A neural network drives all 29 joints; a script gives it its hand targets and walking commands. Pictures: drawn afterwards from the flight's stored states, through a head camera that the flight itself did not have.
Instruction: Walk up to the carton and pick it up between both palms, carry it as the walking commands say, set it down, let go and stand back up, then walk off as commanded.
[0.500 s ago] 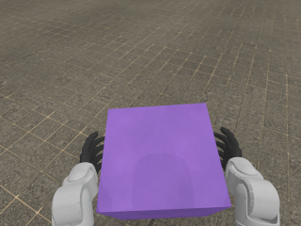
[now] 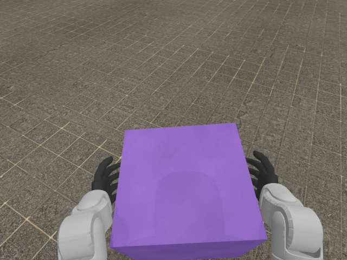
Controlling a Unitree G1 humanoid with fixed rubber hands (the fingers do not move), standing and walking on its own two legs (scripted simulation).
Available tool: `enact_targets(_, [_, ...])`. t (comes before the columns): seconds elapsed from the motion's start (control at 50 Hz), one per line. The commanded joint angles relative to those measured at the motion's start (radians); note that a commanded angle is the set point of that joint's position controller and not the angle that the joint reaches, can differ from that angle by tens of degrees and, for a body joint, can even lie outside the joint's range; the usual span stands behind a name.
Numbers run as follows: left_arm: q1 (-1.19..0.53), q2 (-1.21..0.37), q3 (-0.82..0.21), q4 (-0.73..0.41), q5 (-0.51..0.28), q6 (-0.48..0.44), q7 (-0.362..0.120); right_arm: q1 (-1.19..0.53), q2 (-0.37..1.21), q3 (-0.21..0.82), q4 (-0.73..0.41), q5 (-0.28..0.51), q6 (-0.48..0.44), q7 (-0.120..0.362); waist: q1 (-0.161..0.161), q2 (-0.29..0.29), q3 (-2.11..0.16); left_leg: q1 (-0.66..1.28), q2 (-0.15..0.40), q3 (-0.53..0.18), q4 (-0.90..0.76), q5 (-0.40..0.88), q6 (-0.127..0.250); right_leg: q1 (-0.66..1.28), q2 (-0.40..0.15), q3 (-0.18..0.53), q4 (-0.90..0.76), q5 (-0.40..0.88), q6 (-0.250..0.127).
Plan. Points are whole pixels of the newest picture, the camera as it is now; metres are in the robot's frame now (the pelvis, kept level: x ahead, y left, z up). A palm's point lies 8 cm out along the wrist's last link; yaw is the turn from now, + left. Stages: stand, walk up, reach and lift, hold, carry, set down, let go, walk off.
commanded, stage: carry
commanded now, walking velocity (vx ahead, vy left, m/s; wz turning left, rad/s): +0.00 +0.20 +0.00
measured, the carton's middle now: (184, 196) +0.26 +0.00 +0.02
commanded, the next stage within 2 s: none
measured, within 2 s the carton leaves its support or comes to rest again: neither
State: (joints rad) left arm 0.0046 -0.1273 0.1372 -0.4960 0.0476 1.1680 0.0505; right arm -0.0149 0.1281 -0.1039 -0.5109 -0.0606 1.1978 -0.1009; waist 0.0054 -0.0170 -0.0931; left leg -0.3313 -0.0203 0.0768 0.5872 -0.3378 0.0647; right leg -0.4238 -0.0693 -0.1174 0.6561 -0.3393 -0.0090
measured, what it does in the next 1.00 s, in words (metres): steps to the left: right foot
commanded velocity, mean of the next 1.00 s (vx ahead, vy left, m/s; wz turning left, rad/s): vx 0.00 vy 0.20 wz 0.00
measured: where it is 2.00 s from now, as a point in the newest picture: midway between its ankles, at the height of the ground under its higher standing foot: outside the picture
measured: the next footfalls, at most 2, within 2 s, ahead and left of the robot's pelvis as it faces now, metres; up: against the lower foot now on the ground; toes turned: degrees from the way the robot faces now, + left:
right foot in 0.64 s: -0.03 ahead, -0.11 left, +0.00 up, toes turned -10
right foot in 1.28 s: -0.09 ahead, -0.04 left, +0.00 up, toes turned -12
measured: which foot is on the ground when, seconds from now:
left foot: down 0.00-1.00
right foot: down 0.00-0.30, up 0.32-0.62, down 0.64-0.86, up 0.88-1.00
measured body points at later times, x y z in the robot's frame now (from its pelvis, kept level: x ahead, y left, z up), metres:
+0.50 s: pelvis -0.03 +0.04 +0.00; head -0.02 +0.06 +0.45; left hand +0.23 +0.21 +0.08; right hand +0.23 -0.12 +0.09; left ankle +0.00 +0.09 -0.73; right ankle -0.07 -0.10 -0.68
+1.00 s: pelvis -0.07 +0.10 +0.00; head -0.07 +0.12 +0.45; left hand +0.18 +0.26 +0.07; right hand +0.17 -0.07 +0.09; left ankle -0.03 +0.13 -0.73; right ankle -0.12 -0.07 -0.67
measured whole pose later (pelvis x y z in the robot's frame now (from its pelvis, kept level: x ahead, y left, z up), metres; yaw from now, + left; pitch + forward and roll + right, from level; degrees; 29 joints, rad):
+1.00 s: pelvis -0.07 +0.10 +0.00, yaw -2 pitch +2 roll -3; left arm 0.02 -0.13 0.13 -0.53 0.04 1.17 0.07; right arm 0.00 0.13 -0.10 -0.53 -0.06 1.19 -0.09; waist 0.00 0.02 -0.06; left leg -0.41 -0.01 0.11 0.62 -0.26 0.12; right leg -0.45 -0.11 -0.11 1.02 -0.52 0.07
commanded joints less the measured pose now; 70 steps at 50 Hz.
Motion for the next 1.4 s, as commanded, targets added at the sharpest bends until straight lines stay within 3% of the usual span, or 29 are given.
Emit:
enact_targets(0.0, [-0.418, -0.751, -0.750, -0.197, -0.294, 0.009, -0.080, -0.325, 0.777, 0.701, -0.092, 0.296, -0.024, 0.131, 0.020, 0.093, -0.236, 0.064, 0.189, -0.077, 0.047, 0.672, 0.029, 0.174, -0.108, 0.072, -0.081, 0.273, -0.003])
enact_targets(0.04, [-0.394, -0.753, -0.759, -0.235, -0.308, -0.003, -0.085, -0.319, 0.798, 0.720, -0.149, 0.314, -0.035, 0.129, 0.018, -0.083, -0.348, -0.144, 0.108, -0.031, 0.218, 0.272, -0.048, 0.460, -0.313, 0.310, -0.122, 0.881, -0.077])
enact_targets(0.06, [-0.399, -0.751, -0.765, -0.223, -0.306, -0.005, -0.082, -0.325, 0.799, 0.726, -0.135, 0.313, -0.032, 0.125, 0.009, -0.202, -0.312, -0.252, 0.042, 0.016, 0.215, -0.149, -0.077, 0.514, -0.388, 0.392, -0.176, 1.044, -0.134])
enact_targets(0.08, [-0.366, -0.760, -0.745, -0.207, -0.294, -0.002, -0.085, -0.313, 0.813, 0.737, -0.131, 0.317, -0.030, 0.126, 0.009, -0.196, -0.297, -0.275, 0.047, -0.036, 0.270, -0.223, -0.070, 0.503, -0.404, 0.413, -0.218, 0.989, -0.164])
enact_targets(0.2, [-0.395, -0.827, -0.782, -0.274, -0.320, -0.034, -0.097, -0.310, 0.883, 0.744, -0.178, 0.340, -0.059, 0.133, -0.010, -0.110, -0.354, 0.000, 0.045, 0.009, -0.061, 0.069, -0.051, 0.361, -0.266, 0.166, -0.113, 0.782, -0.037])
enact_targets(0.26, [-0.376, -0.785, -0.768, -0.238, -0.292, -0.026, -0.091, -0.297, 0.844, 0.738, -0.139, 0.327, -0.049, 0.136, -0.008, 0.049, -0.303, 0.209, 0.188, -0.149, -0.158, 0.537, -0.011, 0.110, -0.122, 0.045, 0.022, 0.328, 0.032])
enact_targets(0.28, [-0.403, -0.771, -0.779, -0.270, -0.289, -0.025, -0.090, -0.274, 0.826, 0.725, -0.131, 0.321, -0.052, 0.139, -0.008, 0.255, -0.285, 0.297, 0.301, -0.258, -0.153, 0.829, 0.051, -0.053, -0.059, -0.002, 0.160, -0.120, 0.046])
enact_targets(0.32, [-0.383, -0.738, -0.776, -0.216, -0.290, 0.000, -0.086, -0.249, 0.781, 0.698, -0.092, 0.300, -0.038, 0.138, -0.020, 0.241, -0.207, 0.203, 0.317, -0.245, -0.151, 0.821, 0.157, -0.103, 0.005, 0.013, 0.336, -0.334, 0.036])
enact_targets(0.36, [-0.438, -0.739, -0.775, -0.223, -0.288, 0.001, -0.076, -0.277, 0.764, 0.681, -0.091, 0.295, -0.036, 0.142, -0.013, 0.209, -0.152, 0.145, 0.282, -0.218, -0.194, 0.567, 0.157, -0.135, 0.003, 0.026, 0.414, -0.284, 0.039])
enact_targets(0.4, [-0.393, -0.733, -0.763, -0.199, -0.290, 0.005, -0.075, -0.270, 0.738, 0.691, -0.102, 0.291, -0.032, 0.144, -0.004, 0.142, -0.173, 0.157, 0.250, -0.169, -0.164, 0.516, 0.142, -0.123, 0.001, 0.012, 0.350, -0.247, 0.034])
enact_targets(0.52, [-0.417, -0.722, -0.768, -0.200, -0.295, 0.023, -0.072, -0.273, 0.752, 0.681, -0.082, 0.285, -0.021, 0.134, -0.007, 0.241, -0.201, 0.120, 0.235, -0.229, -0.188, 0.409, 0.138, -0.006, 0.026, -0.004, 0.175, -0.211, 0.027])
enact_targets(0.58, [-0.383, -0.724, -0.745, -0.202, -0.288, 0.020, -0.081, -0.303, 0.752, 0.709, -0.135, 0.299, -0.021, 0.128, 0.017, 0.155, -0.262, 0.051, 0.197, -0.149, -0.100, 0.326, 0.087, 0.209, 0.001, -0.015, -0.166, 0.005, 0.029])
enact_targets(0.6, [-0.340, -0.738, -0.712, -0.177, -0.287, 0.014, -0.085, -0.300, 0.763, 0.731, -0.137, 0.300, -0.021, 0.122, 0.026, 0.006, -0.271, -0.085, 0.158, -0.074, 0.012, 0.289, 0.030, 0.356, -0.129, 0.117, -0.270, 0.113, 0.004])
enact_targets(0.62, [-0.358, -0.721, -0.707, -0.176, -0.287, 0.012, -0.089, -0.302, 0.767, 0.732, -0.134, 0.287, -0.014, 0.125, 0.012, -0.241, -0.256, -0.247, 0.069, -0.017, 0.154, 0.072, -0.043, 0.438, -0.370, 0.412, -0.317, 0.381, -0.072])
enact_targets(0.64, [-0.353, -0.748, -0.718, -0.176, -0.299, 0.003, -0.091, -0.319, 0.760, 0.742, -0.148, 0.297, -0.020, 0.131, 0.007, -0.332, -0.213, -0.316, 0.057, -0.034, 0.298, -0.155, -0.067, 0.394, -0.450, 0.493, -0.329, 0.510, -0.154])
enact_targets(0.68, [-0.346, -0.756, -0.711, -0.153, -0.282, 0.005, -0.097, -0.339, 0.791, 0.735, -0.136, 0.302, -0.022, 0.127, -0.003, -0.162, -0.171, -0.221, 0.106, -0.137, 0.335, -0.162, -0.036, 0.212, -0.418, 0.399, -0.342, 0.347, -0.133])
enact_targets(0.7, [-0.357, -0.772, -0.707, -0.143, -0.277, 0.012, -0.098, -0.353, 0.818, 0.726, -0.125, 0.303, -0.022, 0.126, -0.001, -0.165, -0.170, -0.178, 0.112, -0.111, 0.257, -0.118, -0.036, 0.195, -0.367, 0.279, -0.334, 0.207, -0.085])
enact_targets(0.78, [-0.406, -0.761, -0.758, -0.213, -0.290, -0.001, -0.086, -0.306, 0.806, 0.716, -0.125, 0.306, -0.028, 0.130, -0.016, -0.148, -0.250, 0.050, 0.064, -0.019, -0.088, 0.043, -0.039, 0.180, -0.269, 0.151, -0.158, 0.405, -0.012])
enact_targets(0.8, [-0.400, -0.754, -0.758, -0.215, -0.287, 0.000, -0.081, -0.281, 0.797, 0.699, -0.095, 0.296, -0.023, 0.128, -0.012, -0.072, -0.222, 0.130, 0.066, -0.019, -0.169, 0.083, -0.039, 0.101, -0.223, 0.117, -0.114, 0.369, 0.010])
enact_targets(0.82, [-0.376, -0.751, -0.755, -0.205, -0.286, 0.008, -0.084, -0.287, 0.791, 0.699, -0.109, 0.296, -0.024, 0.126, -0.006, 0.062, -0.234, 0.153, 0.174, -0.176, -0.215, 0.281, -0.011, 0.057, -0.134, 0.030, 0.008, 0.201, 0.048])
enact_targets(0.84, [-0.394, -0.720, -0.762, -0.214, -0.273, 0.011, -0.077, -0.251, 0.756, 0.680, -0.072, 0.289, -0.025, 0.128, -0.007, 0.293, -0.193, 0.221, 0.297, -0.287, -0.235, 0.582, 0.019, -0.098, -0.055, -0.038, 0.180, -0.169, 0.074])
enact_targets(0.88, [-0.451, -0.754, -0.795, -0.248, -0.307, 0.003, -0.077, -0.282, 0.782, 0.690, -0.107, 0.299, -0.032, 0.135, -0.010, 0.242, -0.186, 0.172, 0.321, -0.268, -0.221, 0.563, 0.137, -0.131, 0.000, 0.008, 0.425, -0.334, 0.049])
enact_targets(0.94, [-0.455, -0.767, -0.785, -0.234, -0.306, 0.001, -0.074, -0.313, 0.789, 0.700, -0.116, 0.309, -0.035, 0.143, -0.004, 0.146, -0.164, 0.131, 0.251, -0.180, -0.231, 0.362, 0.131, -0.157, -0.009, 0.013, 0.484, -0.231, 0.041])
enact_targets(1.04, [-0.453, -0.742, -0.795, -0.223, -0.302, 0.019, -0.066, -0.297, 0.740, 0.666, -0.111, 0.292, -0.027, 0.145, -0.005, 0.235, -0.136, 0.116, 0.223, -0.212, -0.283, 0.148, 0.098, -0.142, 0.016, -0.006, 0.381, -0.218, 0.053])
enact_targets(1.22, [-0.407, -0.747, -0.757, -0.223, -0.307, 0.013, -0.078, -0.298, 0.777, 0.719, -0.143, 0.300, -0.018, 0.129, 0.008, 0.158, -0.247, 0.111, 0.204, -0.146, -0.201, 0.282, 0.059, 0.159, 0.037, -0.047, -0.145, -0.081, 0.011])
enact_targets(1.24, [-0.387, -0.735, -0.735, -0.211, -0.296, 0.016, -0.081, -0.301, 0.767, 0.726, -0.134, 0.300, -0.010, 0.127, 0.025, 0.088, -0.258, -0.011, 0.179, -0.091, -0.135, 0.189, 0.002, 0.300, -0.055, 0.038, -0.282, -0.005, -0.001])
enact_targets(1.28, [-0.423, -0.735, -0.728, -0.199, -0.302, 0.009, -0.088, -0.328, 0.766, 0.726, -0.144, 0.282, -0.007, 0.123, 0.004, -0.341, -0.175, -0.300, 0.053, 0.001, 0.261, -0.136, -0.113, 0.329, -0.478, 0.557, -0.404, 0.112, -0.152])
enact_targets(1.3, [-0.404, -0.753, -0.741, -0.172, -0.308, 0.012, -0.089, -0.341, 0.773, 0.715, -0.144, 0.293, -0.006, 0.133, -0.011, -0.265, -0.138, -0.280, 0.121, -0.169, 0.426, -0.136, -0.080, 0.191, -0.494, 0.536, -0.386, 0.122, -0.189])
enact_targets(1.38, [-0.396, -0.756, -0.731, -0.163, -0.295, 0.018, -0.091, -0.337, 0.774, 0.702, -0.117, 0.279, -0.015, 0.122, -0.009, -0.162, -0.145, -0.145, 0.086, -0.073, 0.190, -0.071, -0.062, 0.175, -0.309, 0.184, -0.261, 0.359, -0.044])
